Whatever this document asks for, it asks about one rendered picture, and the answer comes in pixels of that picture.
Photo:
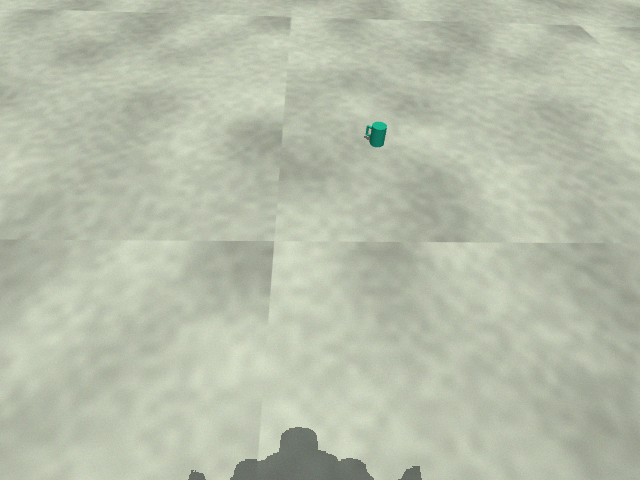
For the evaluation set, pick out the mug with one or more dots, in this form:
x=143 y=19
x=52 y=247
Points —
x=378 y=133

